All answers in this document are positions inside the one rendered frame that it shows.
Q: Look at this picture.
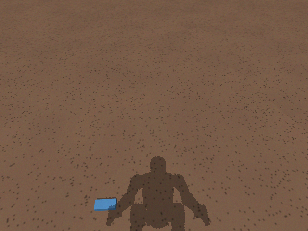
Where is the small box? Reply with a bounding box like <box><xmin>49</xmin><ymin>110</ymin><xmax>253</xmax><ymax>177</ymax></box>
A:
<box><xmin>94</xmin><ymin>198</ymin><xmax>117</xmax><ymax>211</ymax></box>

